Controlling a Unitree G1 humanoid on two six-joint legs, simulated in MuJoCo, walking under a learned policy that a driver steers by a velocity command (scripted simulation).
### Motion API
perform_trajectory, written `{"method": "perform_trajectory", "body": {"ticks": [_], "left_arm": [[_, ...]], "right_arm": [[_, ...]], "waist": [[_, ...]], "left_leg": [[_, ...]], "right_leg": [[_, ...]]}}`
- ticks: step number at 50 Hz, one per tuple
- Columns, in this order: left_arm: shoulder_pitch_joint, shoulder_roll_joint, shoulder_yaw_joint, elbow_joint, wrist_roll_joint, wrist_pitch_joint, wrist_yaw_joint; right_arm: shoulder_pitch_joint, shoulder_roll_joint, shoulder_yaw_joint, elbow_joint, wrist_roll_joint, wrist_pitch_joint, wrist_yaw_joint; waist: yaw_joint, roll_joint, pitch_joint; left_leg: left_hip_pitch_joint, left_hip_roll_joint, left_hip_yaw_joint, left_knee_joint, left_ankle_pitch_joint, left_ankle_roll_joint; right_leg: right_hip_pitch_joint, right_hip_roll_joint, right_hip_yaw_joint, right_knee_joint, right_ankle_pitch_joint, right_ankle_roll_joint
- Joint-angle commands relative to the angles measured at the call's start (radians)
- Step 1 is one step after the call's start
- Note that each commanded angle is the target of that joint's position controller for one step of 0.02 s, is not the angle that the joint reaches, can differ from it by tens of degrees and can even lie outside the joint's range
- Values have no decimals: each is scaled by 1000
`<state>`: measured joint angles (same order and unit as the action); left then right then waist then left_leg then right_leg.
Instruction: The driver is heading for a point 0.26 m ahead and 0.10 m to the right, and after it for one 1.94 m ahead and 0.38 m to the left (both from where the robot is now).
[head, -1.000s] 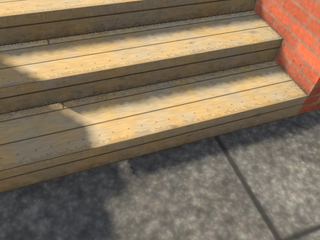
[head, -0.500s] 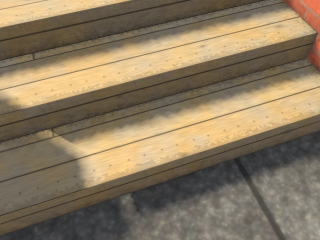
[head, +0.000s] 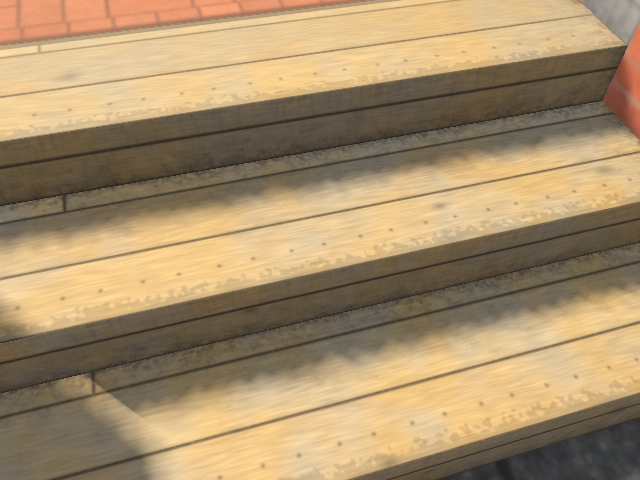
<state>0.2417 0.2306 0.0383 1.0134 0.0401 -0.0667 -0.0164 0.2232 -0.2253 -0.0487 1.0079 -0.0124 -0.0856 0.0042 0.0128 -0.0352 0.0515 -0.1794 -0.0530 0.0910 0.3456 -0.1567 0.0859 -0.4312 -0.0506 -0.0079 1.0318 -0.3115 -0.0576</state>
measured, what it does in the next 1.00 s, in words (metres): walks ahead: right foot, then left foot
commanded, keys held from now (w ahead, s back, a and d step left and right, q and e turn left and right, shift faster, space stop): w+e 0.08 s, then e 0.28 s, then q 0.64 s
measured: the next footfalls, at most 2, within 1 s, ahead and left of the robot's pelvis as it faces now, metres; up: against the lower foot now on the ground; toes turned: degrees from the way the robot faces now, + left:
right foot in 0.30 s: +0.26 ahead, -0.12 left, +0.00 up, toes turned -9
left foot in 0.78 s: +0.15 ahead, +0.06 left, +0.00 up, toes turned +0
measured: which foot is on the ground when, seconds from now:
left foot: down 0.00-0.28, up 0.30-0.76, down 0.78-1.00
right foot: up 0.00-0.28, down 0.30-0.78, up 0.80-1.00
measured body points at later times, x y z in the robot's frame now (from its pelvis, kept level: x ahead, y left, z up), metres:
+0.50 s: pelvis +0.15 -0.05 -0.01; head +0.19 -0.08 +0.44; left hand +0.29 +0.18 -0.14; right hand +0.19 -0.30 -0.16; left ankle +0.15 +0.09 -0.67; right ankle +0.22 -0.11 -0.75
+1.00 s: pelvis +0.15 -0.04 +0.00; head +0.18 -0.02 +0.45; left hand +0.29 +0.25 -0.12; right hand +0.26 -0.32 -0.11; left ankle +0.11 +0.06 -0.75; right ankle +0.15 -0.17 -0.68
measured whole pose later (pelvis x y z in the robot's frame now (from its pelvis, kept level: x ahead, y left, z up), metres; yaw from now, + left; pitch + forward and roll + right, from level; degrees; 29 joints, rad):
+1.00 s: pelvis +0.15 -0.04 +0.00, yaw +6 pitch +3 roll -2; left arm 0.06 0.29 0.09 0.84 -0.01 0.00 0.06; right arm 0.21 -0.27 -0.09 0.86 0.01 -0.01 -0.06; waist -0.02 0.00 0.03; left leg -0.23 -0.02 -0.09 0.46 -0.27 0.03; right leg -0.49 0.05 0.02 0.96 -0.42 0.08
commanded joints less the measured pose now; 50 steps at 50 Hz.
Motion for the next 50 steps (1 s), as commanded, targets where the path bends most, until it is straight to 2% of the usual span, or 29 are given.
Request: {"method": "perform_trajectory", "body": {"ticks": [1,4,7,10,12,14,15,16,17,18,19,20,22,25,27,29,32,33,35,37,38,39,40,41,42,44,45,47,50], "left_arm": [[49,35,9,-27,5,11,-11],[-82,34,5,-73,-7,16,-18],[-145,6,-8,-95,-14,15,-11],[-154,31,-7,-108,-10,12,-3],[-91,51,2,-98,-7,14,3],[76,68,17,-51,5,1,9],[160,155,41,-43,15,-12,18],[141,258,63,-64,2,-8,24],[137,233,59,-77,-47,6,20],[30,199,59,-114,-48,26,24],[-56,129,38,-134,-41,40,30],[-96,77,18,-143,-31,47,36],[-93,44,-4,-133,-19,42,48],[-50,40,-18,-89,-4,26,53],[-53,49,-19,-77,1,31,59],[-48,75,-13,-89,2,50,69],[-44,112,6,-101,-12,74,83],[-133,162,26,-148,-51,76,92],[-121,166,37,-159,-62,81,109],[-119,172,51,-166,-72,84,115],[-106,169,57,-165,-77,83,113],[-104,148,59,-177,-66,82,109],[-152,91,51,-216,-42,81,106],[-233,89,52,-229,-27,78,102],[-198,106,64,-223,-31,83,89],[-153,121,72,-204,-35,82,75],[-183,115,69,-211,-29,74,76],[-226,75,52,-230,-38,59,75],[-253,70,36,-241,-55,52,71]], "right_arm": [[53,-116,-16,-11,1,-24,-6],[87,-112,-12,-3,-9,-28,-7],[104,-98,-2,1,-12,-32,-13],[116,-120,-6,0,-8,-26,-23],[112,-128,-12,-5,-6,-15,-36],[65,-151,-21,-30,8,4,-42],[72,-146,-21,-61,12,5,-44],[167,-41,0,-86,12,13,-43],[215,-42,5,-61,1,36,-46],[177,-57,2,-69,-4,48,-48],[115,-67,-1,-75,-14,52,-46],[82,-78,-6,-81,-22,62,-44],[118,-58,-2,-61,-24,92,-39],[192,-4,12,-11,-8,113,-37],[160,-7,16,-11,-4,125,-47],[87,-36,11,-43,-4,136,-55],[65,-21,12,-65,-3,132,-56],[-21,-72,-7,-94,44,126,-61],[27,-59,-8,-80,35,120,-62],[66,-61,-19,-69,29,119,-56],[79,-77,-25,-72,16,121,-51],[95,-113,-36,-84,6,121,-50],[109,-188,-59,-99,6,112,-51],[69,-184,-58,-133,-14,88,-55],[37,-172,-58,-144,-24,64,-63],[-54,-180,-68,-185,21,41,-65],[-62,-167,-65,-192,32,43,-65],[-30,-167,-67,-196,28,59,-64],[-5,-200,-80,-216,21,79,-69]], "waist": [[25,92,-20],[-4,94,10],[-12,102,10],[-18,131,-25],[-1,158,-52],[81,84,-131],[111,-38,-197],[13,-204,-251],[23,-85,-385],[5,-52,-280],[-13,6,-152],[-30,12,-103],[-48,-14,-111],[-59,-30,-159],[-46,-81,-140],[-12,-86,-115],[3,-62,-75],[5,-53,-40],[-3,-23,-55],[-31,-6,-50],[-41,19,-49],[-41,107,-79],[-38,293,-41],[-87,335,-12],[-46,251,-36],[0,75,-50],[-3,53,-59],[-20,100,-99],[-45,162,-142]], "left_leg": [[45,269,-191,-205,256,126],[53,255,-115,-232,228,105],[46,233,1,-163,538,71],[112,253,28,-56,700,47],[151,266,29,69,765,39],[110,224,65,392,712,5],[-75,163,89,672,326,-51],[-344,-1,66,993,-480,-92],[-308,46,-105,1040,-438,-90],[-344,66,-109,1076,-394,-101],[-360,99,-113,1019,-335,-102],[-332,112,-112,946,-292,-104],[-202,103,-95,847,-224,-113],[-74,79,-92,686,-230,-121],[-39,75,-77,560,-261,-116],[-63,62,-57,510,-303,-109],[-90,58,-51,447,-332,-94],[-170,95,-72,412,-330,-110],[-133,88,-53,327,-310,-99],[-89,70,-30,167,-203,-58],[-55,75,-56,91,-117,-24],[24,147,-171,48,-15,22],[12,330,-455,-10,108,152],[-24,432,-599,-81,287,265],[-17,419,-545,-61,385,269],[58,328,-425,14,442,163],[106,310,-407,31,467,139],[169,273,-387,62,561,128],[173,260,-399,85,586,120]], "right_leg": [[-83,-38,2,-19,77,24],[-133,-41,2,-141,166,35],[-46,-2,-42,-309,239,29],[-1,31,-67,-381,234,8],[37,59,-81,-410,148,-19],[222,113,-100,-579,260,-51],[410,-41,85,-616,684,-94],[585,-305,397,-515,1450,-239],[548,-341,409,-556,1345,-335],[413,-306,407,-616,966,-347],[273,-241,330,-685,720,-296],[198,-190,275,-722,621,-245],[108,-136,158,-743,662,-199],[126,-121,80,-745,679,-166],[135,-113,68,-752,503,-138],[164,-145,114,-754,327,-138],[186,-185,168,-755,183,-156],[216,-211,239,-774,52,-172],[226,-226,259,-782,10,-179],[225,-201,211,-756,39,-142],[201,-172,161,-716,66,-102],[120,-114,77,-583,55,-45],[-29,59,-100,-385,-27,41],[-110,133,-44,-82,-257,91],[-150,124,39,156,-300,106],[-247,84,83,181,-195,116],[-273,76,73,124,-157,124],[-255,86,40,-13,-110,142],[-152,99,24,-193,-88,149]]}}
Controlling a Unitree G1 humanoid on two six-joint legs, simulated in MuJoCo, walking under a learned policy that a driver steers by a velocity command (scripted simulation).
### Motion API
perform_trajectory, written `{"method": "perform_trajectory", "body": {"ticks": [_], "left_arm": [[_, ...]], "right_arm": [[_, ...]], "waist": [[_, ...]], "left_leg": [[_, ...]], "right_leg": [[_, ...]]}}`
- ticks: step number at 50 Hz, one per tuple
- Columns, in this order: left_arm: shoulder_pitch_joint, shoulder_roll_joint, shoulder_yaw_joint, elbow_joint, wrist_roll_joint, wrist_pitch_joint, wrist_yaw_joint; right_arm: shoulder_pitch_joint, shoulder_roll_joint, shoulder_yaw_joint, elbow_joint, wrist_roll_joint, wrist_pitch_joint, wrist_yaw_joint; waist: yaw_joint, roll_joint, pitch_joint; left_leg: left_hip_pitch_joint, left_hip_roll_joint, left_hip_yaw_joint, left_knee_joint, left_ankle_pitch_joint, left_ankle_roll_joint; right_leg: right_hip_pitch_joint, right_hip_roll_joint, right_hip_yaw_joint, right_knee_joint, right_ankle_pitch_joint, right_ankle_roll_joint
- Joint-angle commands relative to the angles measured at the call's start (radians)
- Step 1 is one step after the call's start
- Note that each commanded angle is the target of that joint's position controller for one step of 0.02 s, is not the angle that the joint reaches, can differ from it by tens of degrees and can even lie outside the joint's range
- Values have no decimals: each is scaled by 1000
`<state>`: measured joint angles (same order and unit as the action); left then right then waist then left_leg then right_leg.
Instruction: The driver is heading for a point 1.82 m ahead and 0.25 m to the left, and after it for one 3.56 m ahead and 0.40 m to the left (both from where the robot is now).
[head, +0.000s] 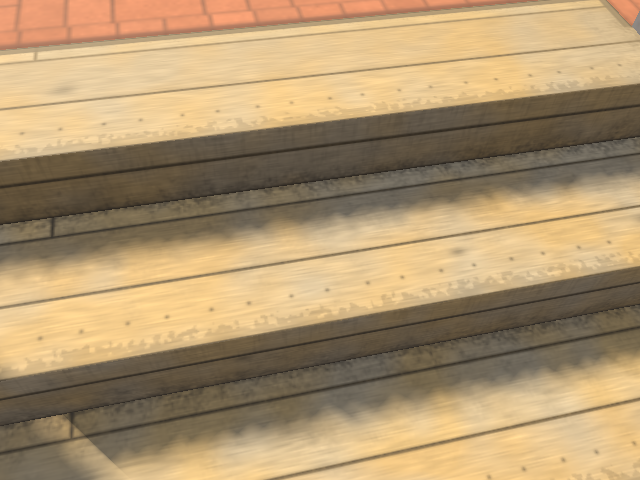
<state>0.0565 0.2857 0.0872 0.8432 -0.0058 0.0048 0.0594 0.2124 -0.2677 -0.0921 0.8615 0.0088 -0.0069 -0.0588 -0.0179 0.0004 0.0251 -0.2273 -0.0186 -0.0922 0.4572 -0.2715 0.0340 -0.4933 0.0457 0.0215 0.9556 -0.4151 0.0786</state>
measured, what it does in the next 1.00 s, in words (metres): steps on the spot, turning left: right foot, then left foot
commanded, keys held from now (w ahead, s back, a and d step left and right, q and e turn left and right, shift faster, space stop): q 0.34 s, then no key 0.32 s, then w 0.34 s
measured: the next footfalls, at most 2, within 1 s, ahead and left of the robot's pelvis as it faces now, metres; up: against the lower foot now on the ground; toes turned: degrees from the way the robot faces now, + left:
right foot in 0.16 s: +0.05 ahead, -0.14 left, +0.00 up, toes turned +8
left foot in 0.58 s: +0.01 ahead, +0.11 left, +0.00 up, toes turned +19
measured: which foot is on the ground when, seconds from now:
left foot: down 0.00-0.16, up 0.18-0.56, down 0.58-1.00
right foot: up 0.00-0.14, down 0.16-0.60, up 0.62-0.86, down 0.88-1.00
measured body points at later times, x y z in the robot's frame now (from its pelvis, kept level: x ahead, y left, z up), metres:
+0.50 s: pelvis -0.03 -0.04 +0.00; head +0.01 -0.04 +0.45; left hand +0.02 +0.26 -0.11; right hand +0.21 -0.24 -0.11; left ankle -0.06 +0.10 -0.70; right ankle +0.01 -0.14 -0.74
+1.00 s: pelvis -0.01 +0.00 +0.00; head -0.01 -0.01 +0.45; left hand -0.03 +0.26 -0.13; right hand +0.19 -0.18 -0.12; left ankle -0.06 +0.09 -0.74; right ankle -0.02 -0.10 -0.74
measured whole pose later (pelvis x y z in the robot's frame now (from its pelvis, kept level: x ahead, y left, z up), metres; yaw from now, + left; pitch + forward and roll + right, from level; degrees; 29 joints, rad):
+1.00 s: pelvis -0.01 +0.00 +0.00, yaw +18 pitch +0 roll +0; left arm 0.30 0.22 0.02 0.87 0.03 -0.03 -0.01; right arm 0.21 -0.22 -0.02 0.78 -0.04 -0.02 0.01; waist 0.03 0.02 -0.01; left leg -0.23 -0.03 0.03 0.56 -0.34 0.05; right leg -0.13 0.01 -0.05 0.43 -0.30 -0.04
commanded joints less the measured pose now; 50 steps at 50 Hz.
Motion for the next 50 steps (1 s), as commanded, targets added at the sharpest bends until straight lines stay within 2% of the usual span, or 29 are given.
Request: {"method": "perform_trajectory", "body": {"ticks": [1,5,7,8,9,10,11,12,13,15,18,20,22,25,28,29,30,31,32,33,34,35,37,41,43,45,46,47,50], "left_arm": [[-63,24,-14,-72,-12,-18,-7],[-11,74,-7,-69,-18,-18,-21],[54,84,2,-53,-10,-27,-33],[99,111,12,-48,5,-28,-33],[137,182,24,-51,29,-21,-23],[144,189,24,-71,66,-27,-36],[90,154,14,-98,65,-35,-40],[24,101,4,-114,52,-37,-39],[-24,79,-4,-132,40,-34,-34],[-29,76,-12,-137,33,-24,-13],[65,81,-14,-129,40,-11,11],[104,127,2,-122,28,-15,16],[78,144,10,-131,21,-17,11],[75,148,13,-135,7,-21,-8],[91,120,1,-116,-10,-19,-19],[148,93,-9,-94,-7,-24,-25],[158,31,-31,-107,30,-31,-38],[137,9,-39,-144,40,-38,-40],[48,91,-18,-146,30,-29,-31],[52,104,-8,-141,14,-19,-30],[90,93,-7,-112,15,-10,-26],[154,42,-32,-85,51,20,-52],[174,29,-38,-63,49,29,-77],[128,40,-45,-71,46,-3,-78],[179,23,-53,-44,53,-25,-64],[245,64,-50,-23,53,-47,-50],[272,140,-23,2,34,-45,-53],[256,139,-19,-6,32,-43,-58],[199,78,-30,-26,33,-48,-66]], "right_arm": [[-7,-169,-40,-83,0,4,-5],[-85,-171,-38,-133,10,17,3],[-123,-154,-29,-159,16,22,1],[-94,-113,-19,-164,5,25,1],[-42,-28,2,-174,-20,23,9],[-13,-98,-16,-199,-6,10,13],[-22,-172,-38,-183,11,10,22],[-34,-189,-46,-170,21,19,23],[-36,-176,-46,-158,19,32,18],[-64,-135,-34,-177,9,44,17],[-139,-86,-9,-242,6,42,16],[-157,-69,4,-265,-7,33,15],[-145,-56,17,-271,-11,29,21],[-116,-82,14,-262,-5,31,34],[-40,-79,12,-225,-9,30,45],[-24,-102,8,-222,-14,30,43],[9,-153,2,-229,-25,31,33],[-36,-177,4,-240,-48,29,33],[-60,-119,15,-251,-62,9,43],[-94,-96,23,-237,-62,-9,46],[-112,-99,22,-228,-49,-20,45],[-82,-61,47,-203,-56,-8,45],[-84,-52,54,-189,-58,-3,53],[-49,-98,36,-163,-42,-3,61],[-66,-92,35,-159,-22,-3,55],[-119,-20,54,-184,-23,-15,54],[-135,8,62,-202,-31,-22,60],[-132,-21,60,-200,-51,-30,64],[-91,-24,55,-172,-48,-43,76]], "waist": [[-14,145,-122],[9,212,-125],[51,194,-119],[51,123,-159],[12,-171,-192],[15,-231,-224],[-2,-136,-181],[-16,-94,-124],[-24,-74,-92],[-6,-93,-51],[42,-115,-71],[51,-113,-100],[44,-142,-126],[47,-176,-123],[10,-146,-103],[14,-103,-112],[37,76,-168],[51,257,-156],[-7,160,-135],[17,165,-115],[31,154,-119],[48,149,-56],[50,159,-47],[18,162,-33],[51,111,-30],[83,19,-25],[72,-165,29],[70,-220,83],[32,-156,67]], "left_leg": [[192,226,-228,-29,702,170],[125,201,-289,-19,619,133],[63,145,-289,27,449,79],[-54,101,-249,142,283,35],[-311,-41,-98,422,-260,-31],[-423,-82,-69,698,-489,-81],[-453,-19,-78,882,-422,-95],[-468,3,-60,931,-329,-100],[-459,19,-43,948,-256,-111],[-428,16,8,982,-137,-140],[-452,31,48,822,-99,-164],[-407,48,31,636,-112,-153],[-305,63,53,494,-140,-132],[-166,46,103,306,-127,-95],[14,5,146,-37,58,-22],[127,29,96,-110,152,6],[276,211,-121,-104,416,56],[179,386,-278,-121,468,226],[87,363,-266,-150,363,268],[53,318,-208,-160,316,241],[44,268,-164,-180,172,202],[-3,235,-123,-233,203,148],[-7,179,-76,-252,81,116],[67,190,-130,-245,-115,123],[5,174,-128,-205,-170,106],[-127,96,-45,-66,-102,62],[-192,-8,71,47,-86,27],[-243,-15,113,113,-88,18],[-160,0,138,109,-99,34]], "right_leg": [[-42,9,-8,-159,31,12],[113,26,-12,-363,102,-10],[264,13,-20,-594,297,-40],[439,-85,53,-621,404,-74],[616,-345,305,-570,839,-188],[548,-527,499,-591,931,-377],[487,-501,441,-618,779,-409],[422,-410,310,-623,618,-350],[365,-342,223,-631,500,-303],[277,-278,112,-653,461,-297],[360,-291,69,-641,539,-329],[402,-328,81,-654,556,-335],[384,-335,58,-660,525,-333],[339,-333,51,-652,465,-321],[290,-301,28,-564,437,-256],[222,-270,4,-522,367,-193],[89,-197,-78,-346,139,-101],[-7,-117,-96,-279,-147,-33],[31,-134,-21,-146,-160,-10],[31,-132,2,-95,-130,-9],[39,-131,3,-88,-84,-5],[100,-102,-29,-138,-12,-25],[163,-82,-56,-209,31,-41],[194,-46,-91,-403,31,-82],[333,-43,-94,-555,128,-114],[453,-155,72,-631,47,-168],[408,-220,229,-723,-122,-216],[400,-310,336,-795,-145,-257],[391,-304,257,-769,152,-260]]}}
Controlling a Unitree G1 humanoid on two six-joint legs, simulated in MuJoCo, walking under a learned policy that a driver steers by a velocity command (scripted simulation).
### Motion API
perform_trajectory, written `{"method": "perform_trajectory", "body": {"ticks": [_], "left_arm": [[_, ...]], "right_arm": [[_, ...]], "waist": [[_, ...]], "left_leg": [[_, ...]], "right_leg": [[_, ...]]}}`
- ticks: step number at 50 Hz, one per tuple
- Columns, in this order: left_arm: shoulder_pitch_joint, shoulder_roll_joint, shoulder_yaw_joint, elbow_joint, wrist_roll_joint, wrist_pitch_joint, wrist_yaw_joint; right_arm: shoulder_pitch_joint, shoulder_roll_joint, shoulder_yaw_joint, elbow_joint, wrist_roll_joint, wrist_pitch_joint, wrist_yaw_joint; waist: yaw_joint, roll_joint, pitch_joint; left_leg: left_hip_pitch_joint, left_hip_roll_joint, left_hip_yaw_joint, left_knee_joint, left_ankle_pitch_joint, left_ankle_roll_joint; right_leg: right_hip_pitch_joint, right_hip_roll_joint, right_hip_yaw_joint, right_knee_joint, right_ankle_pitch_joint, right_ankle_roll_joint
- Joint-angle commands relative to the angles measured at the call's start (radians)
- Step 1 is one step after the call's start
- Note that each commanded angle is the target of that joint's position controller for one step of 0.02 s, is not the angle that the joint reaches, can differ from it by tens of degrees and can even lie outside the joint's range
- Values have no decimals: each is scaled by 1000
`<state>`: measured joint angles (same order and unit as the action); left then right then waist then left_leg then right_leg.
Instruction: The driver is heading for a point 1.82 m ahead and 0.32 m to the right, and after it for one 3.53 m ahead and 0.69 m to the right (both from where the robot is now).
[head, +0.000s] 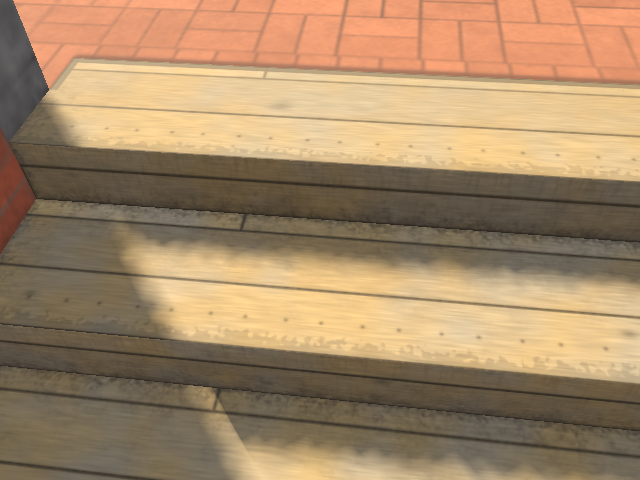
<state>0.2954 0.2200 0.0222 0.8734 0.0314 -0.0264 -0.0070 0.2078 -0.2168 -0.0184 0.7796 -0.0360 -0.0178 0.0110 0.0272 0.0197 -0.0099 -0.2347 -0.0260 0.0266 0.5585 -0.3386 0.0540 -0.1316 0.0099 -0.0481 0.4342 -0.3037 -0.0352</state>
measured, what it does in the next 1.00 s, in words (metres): climbs: right foot, then left foot 0.16 m higher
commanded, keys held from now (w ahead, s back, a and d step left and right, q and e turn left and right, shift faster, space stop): w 1.00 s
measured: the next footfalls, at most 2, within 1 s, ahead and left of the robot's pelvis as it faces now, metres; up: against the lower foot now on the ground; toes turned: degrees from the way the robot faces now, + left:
right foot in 0.44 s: +0.16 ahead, -0.10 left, +0.00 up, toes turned -3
left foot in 0.86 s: +0.43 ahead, +0.10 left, +0.16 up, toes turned +6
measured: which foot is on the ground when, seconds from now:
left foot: down 0.00-0.42, up 0.44-0.84, down 0.86-1.00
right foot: down 0.00-0.12, up 0.14-0.42, down 0.44-0.90, up 0.92-1.00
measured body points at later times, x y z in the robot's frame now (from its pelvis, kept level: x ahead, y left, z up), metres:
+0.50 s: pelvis +0.11 -0.02 -0.01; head +0.11 -0.03 +0.44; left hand +0.17 +0.24 -0.13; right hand +0.18 -0.26 -0.15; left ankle +0.03 +0.09 -0.65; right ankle +0.12 -0.10 -0.74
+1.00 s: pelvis +0.33 +0.04 +0.08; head +0.34 +0.04 +0.53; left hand +0.38 +0.29 -0.06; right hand +0.45 -0.18 -0.05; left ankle +0.39 +0.10 -0.58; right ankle +0.23 -0.13 -0.44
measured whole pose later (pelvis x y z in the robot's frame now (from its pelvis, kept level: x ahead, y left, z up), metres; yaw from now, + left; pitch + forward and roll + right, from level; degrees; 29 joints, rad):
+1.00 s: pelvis +0.33 +0.04 +0.08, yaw +0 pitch +2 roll +2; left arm 0.32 0.22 0.05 0.90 0.03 -0.08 -0.06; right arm 0.19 -0.19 0.00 0.83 -0.06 -0.05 0.04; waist 0.00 -0.02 -0.02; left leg -0.65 -0.04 0.19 1.05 -0.43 0.13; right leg -0.62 0.09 0.23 1.71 0.06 -0.18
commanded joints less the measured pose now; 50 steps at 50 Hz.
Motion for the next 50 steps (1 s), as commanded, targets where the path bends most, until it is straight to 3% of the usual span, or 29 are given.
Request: {"method": "perform_trajectory", "body": {"ticks": [1,5,6,7,8,10,14,17,20,21,22,23,24,25,28,30,35,38,39,41,42,43,44,45,46,47,48,49,50], "left_arm": [[-84,140,34,-63,-14,-18,2],[-141,97,22,-93,-31,-34,12],[-117,65,11,-107,-28,-32,10],[-93,68,8,-94,-13,-22,14],[-119,89,15,-100,-3,-13,15],[-109,93,23,-95,6,-7,3],[-115,52,8,-84,5,-14,-21],[-106,36,3,-84,4,-6,9],[116,52,22,-13,2,-15,37],[218,99,38,20,17,-22,40],[249,196,53,16,24,-31,38],[247,274,76,32,-3,-16,33],[154,213,72,18,-15,-5,23],[89,143,51,16,-18,-6,13],[191,40,16,101,5,-37,4],[213,56,9,138,5,-54,3],[205,65,-18,193,-25,-72,12],[261,88,-11,208,-46,-53,60],[231,64,-19,189,-54,-48,58],[249,150,-4,153,-37,-50,53],[230,192,14,140,-20,-49,48],[183,230,35,117,-35,-55,28],[187,190,41,80,-57,-72,7],[155,119,39,18,-45,-80,-32],[113,56,50,-4,20,-81,-48],[89,-24,39,-62,40,-67,-31],[5,45,33,-22,-21,-68,-69],[31,11,23,-52,2,-79,-75],[59,-55,-5,-65,-6,-69,-78]], "right_arm": [[-53,-47,-11,-77,-1,-37,7],[72,-107,-27,-13,-8,-49,-20],[109,-175,-47,8,-3,-44,-25],[158,-185,-53,23,1,-37,-23],[205,-174,-49,38,-5,-38,-17],[181,-170,-51,45,-9,-37,-14],[25,-122,-33,26,8,-56,-9],[90,-139,-37,63,15,-58,-19],[13,-150,-40,45,47,-49,-17],[-35,-118,-30,16,53,-54,-14],[-49,-2,-1,-18,33,-54,-11],[85,-28,-14,-5,8,-37,-10],[66,-62,-22,1,-25,-30,-7],[-9,-78,-30,-25,-30,-32,-3],[-88,57,10,-83,-11,-18,-5],[-168,105,38,-171,0,-9,-28],[-355,113,81,-344,3,4,-36],[-376,113,96,-396,-6,24,-18],[-337,108,97,-362,12,26,-9],[-224,95,77,-302,26,18,-8],[-26,65,56,-231,33,14,-9],[94,10,35,-200,20,3,-8],[137,-47,6,-155,6,-7,-17],[234,-181,-41,-92,-10,10,-27],[159,-219,-67,-66,10,27,-31],[21,-174,-59,-52,14,12,-25],[146,-100,-7,15,-30,-37,32],[149,-30,-5,113,-37,-64,65],[61,41,11,154,-66,-68,83]], "waist": [[-45,-168,70],[-92,-54,-48],[-73,137,-49],[-88,200,-31],[-108,171,22],[-68,34,67],[1,60,48],[-8,111,9],[116,52,-46],[151,-25,-60],[120,-249,-47],[63,-248,-57],[26,-150,86],[9,-129,174],[-10,-108,113],[-38,-45,106],[-62,-33,164],[-9,-108,70],[-4,-49,39],[-63,-135,-151],[-147,-226,-282],[-212,-255,-361],[-202,-165,-388],[-213,169,-383],[-170,198,-358],[-55,72,-182],[-163,2,236],[-80,-14,151],[10,-92,83]], "left_leg": [[-46,-1,33,-59,6,27],[222,79,-98,-161,249,58],[292,175,-255,-202,306,110],[357,285,-399,-268,327,177],[363,359,-478,-312,323,235],[293,355,-423,-346,198,248],[80,200,-138,-361,484,144],[44,211,-100,-272,697,168],[11,169,-57,32,836,137],[-135,116,-32,242,654,88],[-364,-10,34,566,0,29],[-504,-46,-58,788,-137,24],[-609,24,-74,923,-92,16],[-729,38,-50,1073,-74,15],[-941,53,-5,1548,-87,40],[-1081,59,-52,1677,-110,62],[-1129,108,24,1426,-103,28],[-852,150,98,1057,-107,24],[-646,117,175,847,-110,33],[-335,-19,236,738,-154,63],[-233,-57,200,678,-158,83],[-117,-72,141,524,-148,114],[39,26,-141,382,-269,160],[148,266,-729,-22,-515,251],[75,336,-1102,-319,-775,237],[-102,372,-1002,-338,-811,154],[-302,290,-809,-234,-541,177],[-264,278,-615,-181,-264,189],[-280,270,-498,-166,-147,142]], "right_leg": [[-2,-235,258,-212,187,-129],[-76,-104,72,65,465,-67],[-201,-34,-1,191,256,-36],[-348,6,-26,314,-56,-23],[-475,13,-2,481,-280,-26],[-550,-48,52,668,-227,-31],[-297,-46,-13,467,-34,-12],[-133,-1,-61,305,-52,-19],[81,44,-86,20,134,-65],[225,-40,47,-82,137,-84],[292,-303,421,-220,199,-118],[224,-423,699,-300,-104,-273],[98,-421,689,-347,-526,-313],[48,-376,601,-355,-574,-295],[14,-279,379,-289,-323,-231],[-18,-283,317,-264,-297,-190],[-161,-218,190,-367,-279,-145],[-72,-224,156,-535,185,-214],[-90,-170,64,-537,382,-216],[58,-229,1,-295,1421,-205],[188,-265,-10,-90,1687,-185],[227,-273,-29,130,1740,-157],[-3,-205,-3,380,1481,-124],[-315,-18,31,768,652,-73],[-470,62,214,1202,195,-68],[-584,24,293,1410,228,-63],[-852,114,466,1588,410,-135],[-913,112,460,1617,415,-202],[-944,96,472,1647,457,-252]]}}
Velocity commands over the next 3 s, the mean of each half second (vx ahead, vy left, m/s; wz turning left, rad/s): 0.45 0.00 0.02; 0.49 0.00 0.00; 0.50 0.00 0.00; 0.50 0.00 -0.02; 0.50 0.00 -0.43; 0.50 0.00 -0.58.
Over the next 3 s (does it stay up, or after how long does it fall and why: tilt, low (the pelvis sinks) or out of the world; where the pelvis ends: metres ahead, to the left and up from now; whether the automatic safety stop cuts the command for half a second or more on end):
stays up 1.48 -0.07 0.48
